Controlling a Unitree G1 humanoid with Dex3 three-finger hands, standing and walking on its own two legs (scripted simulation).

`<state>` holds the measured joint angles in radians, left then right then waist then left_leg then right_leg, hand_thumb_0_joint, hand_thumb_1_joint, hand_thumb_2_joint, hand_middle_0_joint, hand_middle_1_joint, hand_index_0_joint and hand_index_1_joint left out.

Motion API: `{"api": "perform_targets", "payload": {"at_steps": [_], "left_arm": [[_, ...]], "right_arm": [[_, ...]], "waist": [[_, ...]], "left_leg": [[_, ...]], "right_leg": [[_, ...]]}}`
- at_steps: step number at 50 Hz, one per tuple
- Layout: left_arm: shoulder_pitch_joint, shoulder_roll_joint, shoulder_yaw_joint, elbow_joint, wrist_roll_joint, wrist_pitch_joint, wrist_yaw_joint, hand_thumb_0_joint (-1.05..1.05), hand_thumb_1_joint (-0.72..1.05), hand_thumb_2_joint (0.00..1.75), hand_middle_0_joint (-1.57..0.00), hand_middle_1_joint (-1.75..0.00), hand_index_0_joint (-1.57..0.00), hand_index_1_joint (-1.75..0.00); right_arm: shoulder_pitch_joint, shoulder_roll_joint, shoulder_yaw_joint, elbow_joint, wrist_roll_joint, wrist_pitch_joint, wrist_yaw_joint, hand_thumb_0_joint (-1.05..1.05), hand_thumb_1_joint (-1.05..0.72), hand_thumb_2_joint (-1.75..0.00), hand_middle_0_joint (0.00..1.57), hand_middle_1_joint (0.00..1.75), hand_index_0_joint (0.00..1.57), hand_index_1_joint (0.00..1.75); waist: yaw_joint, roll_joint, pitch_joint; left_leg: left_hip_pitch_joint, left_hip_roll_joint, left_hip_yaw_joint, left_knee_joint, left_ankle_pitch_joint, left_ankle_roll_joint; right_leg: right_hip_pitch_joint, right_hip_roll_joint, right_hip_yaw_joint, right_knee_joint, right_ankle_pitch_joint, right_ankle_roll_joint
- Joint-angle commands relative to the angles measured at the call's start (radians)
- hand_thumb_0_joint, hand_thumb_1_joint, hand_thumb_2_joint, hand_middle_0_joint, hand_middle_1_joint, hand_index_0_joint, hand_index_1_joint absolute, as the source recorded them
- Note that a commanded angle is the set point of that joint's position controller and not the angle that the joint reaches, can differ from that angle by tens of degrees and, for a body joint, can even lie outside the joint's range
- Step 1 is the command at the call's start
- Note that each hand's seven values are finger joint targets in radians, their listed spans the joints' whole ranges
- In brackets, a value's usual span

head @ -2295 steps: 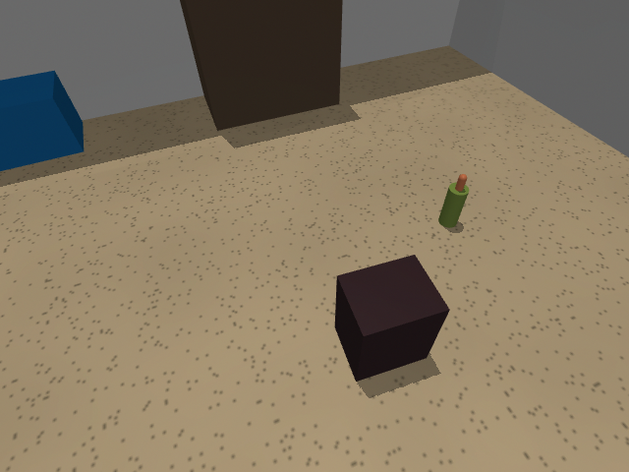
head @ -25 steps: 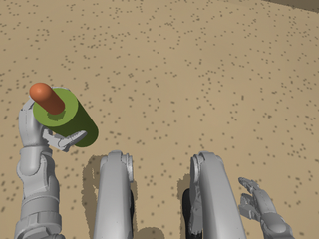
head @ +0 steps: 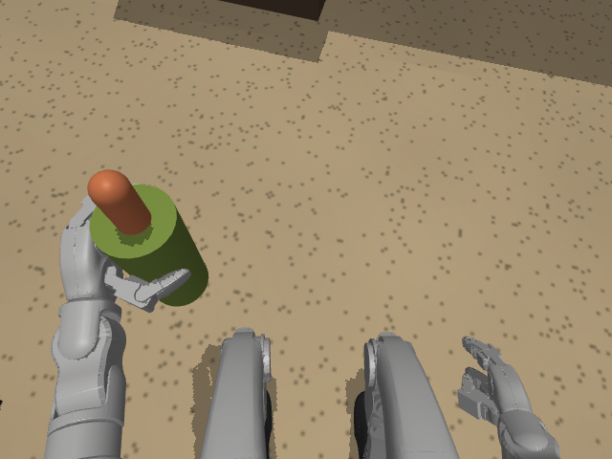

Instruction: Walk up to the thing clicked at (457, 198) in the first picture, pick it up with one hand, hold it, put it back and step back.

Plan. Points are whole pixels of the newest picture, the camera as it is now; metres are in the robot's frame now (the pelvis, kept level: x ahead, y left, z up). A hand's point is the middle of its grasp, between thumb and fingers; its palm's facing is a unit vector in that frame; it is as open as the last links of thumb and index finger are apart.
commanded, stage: lift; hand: left
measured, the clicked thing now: (152, 243) +0.36 +0.21 +0.04
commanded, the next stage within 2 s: hold in 1.44 s
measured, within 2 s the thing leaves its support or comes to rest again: neither
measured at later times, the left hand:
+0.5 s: hand (97, 190) +0.36 +0.21 +0.16, palm faces +0.17 -0.98 -0.01, open 11.3 cm
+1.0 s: hand (85, 142) +0.36 +0.20 +0.22, palm faces +0.16 -0.99 +0.00, open 11.3 cm
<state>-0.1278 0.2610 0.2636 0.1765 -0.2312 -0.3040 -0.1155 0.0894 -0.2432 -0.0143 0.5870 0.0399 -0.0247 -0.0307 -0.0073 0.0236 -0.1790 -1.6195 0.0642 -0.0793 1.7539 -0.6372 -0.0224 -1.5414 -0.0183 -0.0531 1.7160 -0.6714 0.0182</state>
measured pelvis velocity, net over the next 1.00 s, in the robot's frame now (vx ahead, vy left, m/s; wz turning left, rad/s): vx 0.04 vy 0.00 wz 0.05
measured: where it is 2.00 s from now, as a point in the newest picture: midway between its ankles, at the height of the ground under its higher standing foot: (313, 455)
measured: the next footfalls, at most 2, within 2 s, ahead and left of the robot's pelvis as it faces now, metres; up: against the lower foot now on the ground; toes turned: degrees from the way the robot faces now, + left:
none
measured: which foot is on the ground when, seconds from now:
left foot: down 0.00-1.00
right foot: down 0.00-1.00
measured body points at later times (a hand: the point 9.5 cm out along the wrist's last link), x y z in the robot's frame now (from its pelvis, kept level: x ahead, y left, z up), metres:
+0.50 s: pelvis +0.03 +0.01 +0.12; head +0.12 +0.03 +0.56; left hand +0.34 +0.27 +0.16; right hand +0.19 -0.23 +0.02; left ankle +0.07 +0.13 -0.50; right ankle +0.06 -0.13 -0.50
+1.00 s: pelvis +0.04 +0.00 +0.17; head +0.11 +0.02 +0.61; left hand +0.35 +0.25 +0.22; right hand +0.20 -0.23 +0.07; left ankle +0.07 +0.13 -0.50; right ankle +0.06 -0.13 -0.50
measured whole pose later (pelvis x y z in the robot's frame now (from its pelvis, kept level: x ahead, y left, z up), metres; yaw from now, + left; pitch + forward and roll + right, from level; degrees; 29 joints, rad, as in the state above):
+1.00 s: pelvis +0.04 +0.00 +0.17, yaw +3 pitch +12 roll -2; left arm -0.07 0.19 0.15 0.30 -0.18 -0.33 -0.04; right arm 0.22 -0.21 0.00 0.62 0.01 -0.05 -0.03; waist -0.03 0.01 -0.08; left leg -0.80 0.06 -0.03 1.06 -0.47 -0.02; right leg -0.73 -0.03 -0.05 1.01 -0.48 0.02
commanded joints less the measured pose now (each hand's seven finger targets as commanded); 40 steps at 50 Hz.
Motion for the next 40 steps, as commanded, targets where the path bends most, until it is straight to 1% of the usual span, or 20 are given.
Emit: {"api": "perform_targets", "payload": {"at_steps": [1, 2, 7, 8, 9, 10, 11, 13, 16, 17, 19, 22, 25, 27, 28, 29, 30, 35, 39, 40], "left_arm": [[-0.134, 0.144, 0.051, -0.242, -0.016, -0.039, 0.031, 0.0, -0.04, 1.18, -1.19, -1.34, -1.22, -1.33], [-0.11, 0.13, 0.032, -0.235, -0.01, -0.035, 0.034, 0.0, -0.03, 1.18, -1.18, -1.35, -1.22, -1.33], [-0.128, 0.13, 0.015, -0.199, 0.006, -0.031, 0.047, 0.0, -0.04, 1.19, -1.2, -1.34, -1.23, -1.33], [-0.12, 0.119, 0.004, -0.191, 0.009, -0.031, 0.046, 0.0, -0.02, 1.19, -1.2, -1.34, -1.23, -1.33], [-0.125, 0.145, 0.027, -0.209, 0.009, -0.035, 0.048, 0.0, -0.03, 1.17, -1.2, -1.33, -1.23, -1.32], [-0.116, 0.127, 0.006, -0.185, 0.012, -0.033, 0.047, 0.0, -0.02, 1.17, -1.19, -1.33, -1.22, -1.31], [-0.113, 0.11, -0.015, -0.191, 0.014, -0.036, 0.045, 0.0, -0.04, 1.17, -1.2, -1.34, -1.23, -1.33], [-0.105, 0.128, 0.004, -0.182, 0.021, -0.04, 0.051, 0.0, -0.04, 1.16, -1.2, -1.33, -1.23, -1.32], [-0.123, 0.099, -0.022, -0.184, 0.026, -0.05, 0.054, 0.0, -0.06, 1.17, -1.2, -1.33, -1.23, -1.33], [-0.105, 0.111, 0.002, -0.163, 0.025, -0.051, 0.061, 0.0, -0.05, 1.16, -1.2, -1.33, -1.23, -1.32], [-0.131, 0.1, -0.028, -0.189, 0.028, -0.059, 0.059, 0.0, -0.07, 1.15, -1.19, -1.32, -1.22, -1.31], [-0.13, 0.089, -0.038, -0.16, 0.035, -0.064, 0.064, 0.0, -0.05, 1.15, -1.18, -1.31, -1.21, -1.3], [-0.137, 0.1, -0.03, -0.135, 0.042, -0.073, 0.064, 0.0, -0.06, 1.15, -1.21, -1.32, -1.23, -1.32], [-0.158, 0.096, -0.045, -0.154, 0.045, -0.079, 0.066, 0.0, -0.05, 1.15, -1.2, -1.32, -1.22, -1.31], [-0.139, 0.071, -0.057, -0.13, 0.04, -0.079, 0.064, 0.0, -0.05, 1.16, -1.21, -1.33, -1.24, -1.33], [-0.123, 0.082, -0.041, -0.116, 0.041, -0.077, 0.064, 0.0, -0.05, 1.17, -1.21, -1.34, -1.24, -1.33], [-0.153, 0.084, -0.052, -0.137, 0.041, -0.081, 0.065, 0.0, -0.05, 1.16, -1.2, -1.33, -1.23, -1.32], [-0.154, 0.068, -0.056, -0.123, 0.041, -0.093, 0.069, 0.0, -0.06, 1.17, -1.2, -1.33, -1.23, -1.33], [-0.168, 0.073, -0.07, -0.145, 0.042, -0.098, 0.068, 0.0, -0.06, 1.18, -1.19, -1.34, -1.22, -1.33], [-0.16, 0.07, -0.057, -0.119, 0.041, -0.097, 0.07, 0.0, -0.07, 1.18, -1.2, -1.34, -1.22, -1.33]], "right_arm": [[0.062, -0.147, -0.061, -0.117, 0.004, -0.045, -0.018, 0.0, -0.89, -0.89, 0.2, 0.3, 0.2, 0.3], [0.069, -0.146, -0.063, -0.114, 0.003, -0.046, -0.019, 0.0, -0.89, -0.89, 0.2, 0.3, 0.2, 0.3], [0.08, -0.129, -0.054, -0.109, 0.002, -0.055, -0.024, 0.0, -0.89, -0.89, 0.2, 0.3, 0.2, 0.3], [0.089, -0.13, -0.053, -0.109, 0.001, -0.062, -0.023, 0.0, -0.89, -0.89, 0.2, 0.3, 0.2, 0.3], [0.087, -0.129, -0.052, -0.108, 0.001, -0.064, -0.021, 0.0, -0.89, -0.89, 0.2, 0.3, 0.2, 0.3], [0.098, -0.129, -0.052, -0.108, 0.001, -0.065, -0.023, 0.0, -0.89, -0.89, 0.2, 0.3, 0.2, 0.3], [0.097, -0.128, -0.051, -0.11, 0.0, -0.066, -0.022, 0.0, -0.89, -0.89, 0.2, 0.3, 0.2, 0.3], [0.098, -0.127, -0.05, -0.109, -0.001, -0.069, -0.021, 0.0, -0.89, -0.89, 0.2, 0.3, 0.2, 0.3], [0.11, -0.125, -0.049, -0.107, -0.006, -0.072, -0.014, 0.0, -0.89, -0.89, 0.2, 0.3, 0.2, 0.3], [0.111, -0.127, -0.051, -0.108, -0.005, -0.072, -0.014, 0.0, -0.89, -0.89, 0.2, 0.3, 0.2, 0.3], [0.115, -0.121, -0.046, -0.108, -0.009, -0.069, -0.011, 0.0, -0.89, -0.89, 0.2, 0.3, 0.2, 0.3], [0.125, -0.122, -0.048, -0.099, -0.012, -0.069, -0.012, 0.0, -0.89, -0.89, 0.2, 0.3, 0.2, 0.3], [0.121, -0.127, -0.049, -0.097, -0.017, -0.072, -0.011, 0.0, -0.9, -0.89, 0.2, 0.3, 0.2, 0.3], [0.127, -0.12, -0.045, -0.1, -0.018, -0.068, -0.012, 0.0, -0.9, -0.89, 0.2, 0.3, 0.2, 0.3], [0.12, -0.12, -0.044, -0.101, -0.018, -0.07, -0.011, 0.0, -0.9, -0.89, 0.2, 0.3, 0.2, 0.3], [0.13, -0.124, -0.047, -0.098, -0.019, -0.071, -0.011, 0.0, -0.9, -0.89, 0.2, 0.3, 0.2, 0.3], [0.122, -0.117, -0.043, -0.099, -0.019, -0.069, -0.011, 0.0, -0.9, -0.89, 0.2, 0.3, 0.2, 0.3], [0.108, -0.11, -0.04, -0.1, -0.02, -0.073, -0.008, 0.0, -0.9, -0.9, 0.2, 0.3, 0.2, 0.3], [0.12, -0.107, -0.036, -0.098, -0.021, -0.075, -0.011, 0.0, -0.9, -0.9, 0.2, 0.3, 0.2, 0.3], [0.124, -0.111, -0.04, -0.094, -0.021, -0.073, -0.013, 0.0, -0.9, -0.9, 0.2, 0.3, 0.2, 0.3]], "waist": [[-0.019, 0.029, -0.478], [-0.024, 0.046, -0.48], [-0.036, 0.026, -0.368], [-0.04, 0.037, -0.377], [-0.018, 0.059, -0.387], [-0.031, 0.043, -0.382], [-0.033, 0.049, -0.356], [-0.021, 0.057, -0.355], [-0.021, 0.08, -0.331], [-0.014, 0.057, -0.338], [-0.018, 0.077, -0.316], [-0.028, 0.059, -0.302], [-0.026, 0.058, -0.261], [-0.028, 0.057, -0.284], [-0.029, 0.039, -0.253], [-0.026, 0.031, -0.254], [-0.021, 0.046, -0.25], [-0.024, 0.029, -0.198], [-0.025, 0.024, -0.224], [-0.029, 0.018, -0.221]], "left_leg": [[0.491, -0.031, 0.016, -0.323, 0.187, 0.038], [0.528, -0.032, 0.011, -0.347, 0.204, 0.035], [0.559, -0.037, 0.024, -0.431, 0.179, 0.037], [0.6, -0.037, 0.02, -0.451, 0.21, 0.035], [0.627, -0.039, 0.024, -0.467, 0.214, 0.032], [0.651, -0.036, 0.027, -0.47, 0.265, 0.033], [0.663, -0.038, 0.026, -0.496, 0.253, 0.032], [0.712, -0.037, 0.026, -0.529, 0.279, 0.029], [0.783, -0.031, 0.008, -0.588, 0.288, 0.02], [0.79, -0.031, 0.013, -0.592, 0.313, 0.022], [0.818, -0.032, 0.016, -0.633, 0.298, 0.02], [0.857, -0.03, 0.015, -0.66, 0.327, 0.018], [0.884, -0.027, 0.011, -0.708, 0.296, 0.018], [0.906, -0.032, 0.025, -0.717, 0.313, 0.019], [0.904, -0.033, 0.023, -0.734, 0.294, 0.02], [0.916, -0.03, 0.022, -0.744, 0.307, 0.02], [0.916, -0.035, 0.033, -0.75, 0.3, 0.02], [0.945, -0.034, 0.033, -0.812, 0.224, 0.02], [0.987, -0.039, 0.056, -0.81, 0.326, 0.022], [0.997, -0.038, 0.051, -0.82, 0.334, 0.023]], "right_leg": [[0.36, 0.03, 0.016, -0.337, 0.246, -0.034], [0.366, 0.031, 0.009, -0.343, 0.259, -0.037], [0.466, 0.025, 0.028, -0.459, 0.239, -0.032], [0.48, 0.026, 0.018, -0.461, 0.272, -0.034], [0.497, 0.026, 0.018, -0.471, 0.273, -0.037], [0.527, 0.024, 0.018, -0.487, 0.327, -0.033], [0.531, 0.025, 0.014, -0.504, 0.315, -0.035], [0.56, 0.026, 0.01, -0.525, 0.333, -0.038], [0.574, 0.026, -0.003, -0.549, 0.335, -0.039], [0.604, 0.025, -0.004, -0.561, 0.357, -0.039], [0.628, 0.026, -0.003, -0.595, 0.346, -0.039], [0.662, 0.027, -0.008, -0.623, 0.37, -0.037], [0.678, 0.029, -0.011, -0.653, 0.346, -0.037], [0.721, 0.028, -0.006, -0.685, 0.364, -0.035], [0.729, 0.028, -0.009, -0.697, 0.35, -0.034], [0.741, 0.029, -0.011, -0.704, 0.361, -0.035], [0.755, 0.027, -0.006, -0.721, 0.357, -0.033], [0.783, 0.028, -0.006, -0.78, 0.294, -0.031], [0.862, 0.024, 0.008, -0.809, 0.397, -0.027], [0.866, 0.025, 0.004, -0.81, 0.405, -0.027]]}}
